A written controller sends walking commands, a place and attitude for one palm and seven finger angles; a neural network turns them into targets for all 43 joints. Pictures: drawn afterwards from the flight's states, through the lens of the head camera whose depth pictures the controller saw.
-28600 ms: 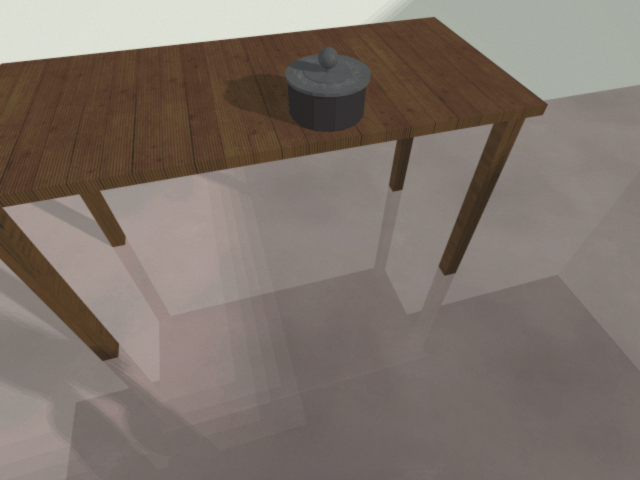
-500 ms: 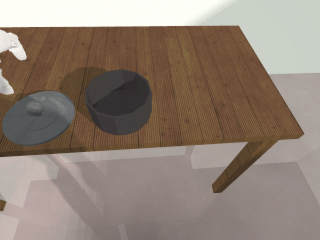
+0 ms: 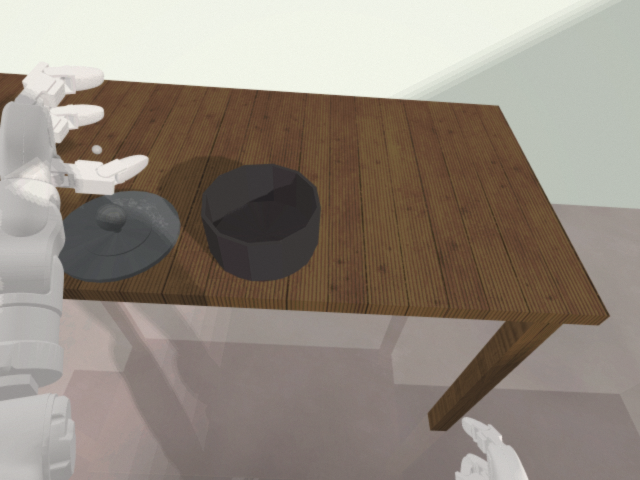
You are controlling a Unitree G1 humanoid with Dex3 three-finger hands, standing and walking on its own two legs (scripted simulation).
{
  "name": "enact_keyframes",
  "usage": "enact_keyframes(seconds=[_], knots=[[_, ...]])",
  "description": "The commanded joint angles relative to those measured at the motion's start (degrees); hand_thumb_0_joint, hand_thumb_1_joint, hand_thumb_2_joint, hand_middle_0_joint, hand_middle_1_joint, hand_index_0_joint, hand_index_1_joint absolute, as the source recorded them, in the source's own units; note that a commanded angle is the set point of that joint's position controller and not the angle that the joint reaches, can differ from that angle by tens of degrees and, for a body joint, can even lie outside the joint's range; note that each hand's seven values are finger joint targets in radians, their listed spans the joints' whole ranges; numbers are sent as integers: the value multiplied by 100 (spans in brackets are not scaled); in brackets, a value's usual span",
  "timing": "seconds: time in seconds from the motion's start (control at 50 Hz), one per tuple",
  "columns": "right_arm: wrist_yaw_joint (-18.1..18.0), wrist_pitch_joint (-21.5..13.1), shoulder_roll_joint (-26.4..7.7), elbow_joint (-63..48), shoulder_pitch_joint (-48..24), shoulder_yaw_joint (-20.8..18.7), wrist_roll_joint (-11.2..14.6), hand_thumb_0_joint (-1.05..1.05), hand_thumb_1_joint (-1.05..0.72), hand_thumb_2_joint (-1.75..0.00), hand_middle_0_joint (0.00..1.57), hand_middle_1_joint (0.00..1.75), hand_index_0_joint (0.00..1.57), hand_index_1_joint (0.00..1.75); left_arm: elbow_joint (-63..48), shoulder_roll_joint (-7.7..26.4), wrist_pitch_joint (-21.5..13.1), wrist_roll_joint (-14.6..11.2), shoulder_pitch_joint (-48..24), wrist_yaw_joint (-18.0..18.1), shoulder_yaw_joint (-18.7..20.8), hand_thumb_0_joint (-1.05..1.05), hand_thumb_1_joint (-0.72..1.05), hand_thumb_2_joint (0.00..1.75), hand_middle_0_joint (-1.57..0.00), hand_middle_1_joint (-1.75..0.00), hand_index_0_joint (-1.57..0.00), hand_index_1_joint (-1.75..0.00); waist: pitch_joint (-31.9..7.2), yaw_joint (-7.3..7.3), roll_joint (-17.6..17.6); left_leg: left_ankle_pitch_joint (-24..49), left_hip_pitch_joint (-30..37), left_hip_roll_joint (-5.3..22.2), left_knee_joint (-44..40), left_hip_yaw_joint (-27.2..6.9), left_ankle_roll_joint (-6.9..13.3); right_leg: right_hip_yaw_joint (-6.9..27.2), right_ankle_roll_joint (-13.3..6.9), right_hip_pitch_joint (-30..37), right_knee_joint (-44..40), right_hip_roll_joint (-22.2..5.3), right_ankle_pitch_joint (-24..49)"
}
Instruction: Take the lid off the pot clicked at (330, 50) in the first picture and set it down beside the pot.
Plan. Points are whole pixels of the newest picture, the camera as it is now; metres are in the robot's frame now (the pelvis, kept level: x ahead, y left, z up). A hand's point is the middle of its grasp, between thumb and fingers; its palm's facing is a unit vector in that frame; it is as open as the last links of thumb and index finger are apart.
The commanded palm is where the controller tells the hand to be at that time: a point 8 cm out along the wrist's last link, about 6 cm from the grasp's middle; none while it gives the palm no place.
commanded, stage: draw the hand back to the body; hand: left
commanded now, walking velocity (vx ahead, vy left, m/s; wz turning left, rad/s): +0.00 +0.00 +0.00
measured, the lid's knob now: (110, 217) +0.47 +0.37 +0.02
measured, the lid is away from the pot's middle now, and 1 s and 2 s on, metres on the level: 0.24 0.24 0.24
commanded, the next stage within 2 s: step back with the hand held close in 1.54 s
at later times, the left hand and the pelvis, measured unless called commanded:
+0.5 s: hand (99, 190) +0.33 +0.26 +0.20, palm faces +0.51 -0.82 -0.24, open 8.9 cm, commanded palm +0.28 +0.29 +0.21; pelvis +0.02 -0.04 +0.00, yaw -1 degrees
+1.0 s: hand (84, 263) +0.25 +0.24 +0.19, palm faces +0.46 -0.85 -0.27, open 7.5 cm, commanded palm +0.20 +0.27 +0.20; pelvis +0.01 -0.03 +0.00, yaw -1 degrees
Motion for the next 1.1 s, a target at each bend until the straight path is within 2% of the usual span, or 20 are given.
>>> enact_keyframes(seconds=[0.0,0.06,0.1,0.14,0.18,0.24,0.32,0.34,0.4,0.44,0.52,0.62,0.66,0.76,0.8,0.84,0.88,0.96,1.04,1.08], knots=[[-54,-564,-976,-494,-330,-443,-116,0,-90,-90,20,30,20,30,-1864,1628,-409,-368,-1979,559,914,0,14,71,-33,-75,-33,-75,-1425,-39,1577,1057,1473,258,-527,-341,-84,-91,-340,-35,-423,164,959],[11,-646,-962,-487,-345,-510,-150,0,-90,-90,20,30,20,30,-2217,1685,-368,-474,-1027,626,1302,0,21,72,-32,-71,-32,-71,-1735,73,1198,2037,1464,218,-383,-99,-58,-76,-283,527,-358,142,1821],[41,-625,-987,-423,-364,-546,-161,0,-90,-90,20,30,20,30,-1914,1423,-299,-546,-517,600,1215,0,26,74,-31,-68,-31,-68,-1436,62,501,2087,1161,203,-371,36,4,-67,-227,629,-359,146,2146],[50,-630,-1000,-403,-423,-594,-121,0,-90,-90,20,30,20,30,-1934,1210,-230,-602,-534,563,1038,0,30,75,-30,-66,-30,-66,-1304,19,134,1848,1096,160,-371,155,64,-30,-161,574,-402,127,2224],[55,-705,-981,-453,-573,-615,-108,0,-90,-90,20,30,20,30,-2641,1262,-320,-603,-698,572,1055,0,35,76,-29,-63,-29,-63,-1526,31,453,1995,1344,114,-336,189,104,10,-148,643,-410,98,2398],[51,-722,-964,-426,-631,-629,-118,0,-90,-90,20,30,20,30,-2843,1363,-273,-632,-130,607,1301,0,42,78,-28,-59,-28,-59,-1701,136,432,2241,1395,50,-300,218,129,51,-95,870,-330,54,2904],[38,-711,-948,-313,-665,-657,-119,0,-90,-90,20,30,20,30,-2661,1275,-229,-666,197,618,1351,0,51,80,-27,-53,-27,-53,-1248,102,182,1823,1219,13,-305,278,143,92,-12,718,-408,-3,2923],[36,-721,-943,-334,-685,-664,-120,0,-90,-90,20,30,20,30,-2809,1289,-243,-675,299,617,1391,0,53,81,-26,-52,-26,-52,-1317,126,187,1784,1246,6,-321,267,151,99,2,767,-404,-21,2924],[42,-783,-886,-381,-812,-665,-120,0,-90,-90,20,30,20,30,-3300,1153,-345,-695,513,611,1327,0,60,82,-25,-48,-25,-48,-1369,134,623,1786,1400,-21,-310,270,143,122,-17,758,-432,-31,2845],[42,-819,-849,-386,-844,-655,-121,0,-90,-90,20,30,20,30,-3453,987,-345,-716,610,621,1213,0,65,84,-24,-45,-24,-45,-1312,143,655,1774,1460,-15,-365,249,136,96,-32,700,-469,6,2649],[18,-795,-863,-312,-845,-690,-161,0,-90,-90,20,30,20,30,-3081,1146,-311,-763,1331,641,1600,0,74,86,-23,-40,-23,-40,-967,187,-57,1517,1229,-6,-357,260,163,135,44,662,-525,-24,2674],[42,-938,-739,-436,-1005,-661,-167,0,-90,-90,20,30,20,30,-4117,602,-462,-787,1363,593,1107,0,85,89,-21,-33,-21,-33,-1072,162,789,1587,1621,-9,-436,248,133,90,-56,550,-635,25,2235],[25,-954,-748,-397,-959,-669,-205,0,-90,-90,20,30,20,30,-4012,673,-419,-792,1685,624,1275,0,90,90,-20,-30,-20,-30,-931,197,418,1575,1549,-2,-457,231,149,80,-39,538,-657,49,2240],[10,-939,-713,-409,-1019,-674,-246,0,-90,-90,20,30,20,30,-4209,611,-443,-811,2234,600,1389,0,90,90,-20,-30,-20,-30,-827,248,49,1506,1476,-9,-519,210,159,70,-37,619,-691,46,2147],[33,-982,-680,-459,-1083,-673,-240,0,-90,-90,20,30,20,30,-4560,341,-517,-808,2417,559,1113,0,90,90,-20,-30,-20,-30,-839,213,475,1496,1595,-6,-525,228,146,64,-65,550,-727,27,2028],[43,-1046,-645,-498,-1102,-653,-262,0,-90,-90,20,30,20,30,-5003,253,-544,-800,2525,564,999,0,90,90,-20,-30,-20,-30,-908,227,646,1540,1706,4,-564,169,129,36,-89,559,-729,49,1928],[45,-1068,-651,-476,-1069,-670,-271,0,-90,-90,20,30,20,30,-4925,235,-540,-789,2785,585,1039,0,90,90,-20,-30,-20,-30,-759,187,478,1454,1671,25,-561,167,123,2,-91,454,-772,58,1785],[4,-1011,-639,-441,-1067,-662,-314,0,-90,-90,20,30,20,30,-4890,285,-482,-806,3293,585,1244,0,90,90,-20,-30,-20,-30,-501,263,196,1340,1487,36,-619,130,122,9,-96,466,-825,71,1614],[49,-1097,-588,-561,-1145,-648,-327,0,-90,-90,20,30,20,30,-5691,-20,-571,-771,3591,540,868,0,90,90,-20,-30,-20,-30,-678,256,703,1322,1643,51,-658,67,83,-9,-131,492,-795,59,1464],[74,-1141,-584,-578,-1125,-648,-333,0,-90,-90,20,30,20,30,-5847,-95,-573,-753,3824,548,785,0,90,90,-20,-30,-20,-30,-576,214,691,1188,1608,67,-674,32,64,-34,-143,417,-825,68,1279]])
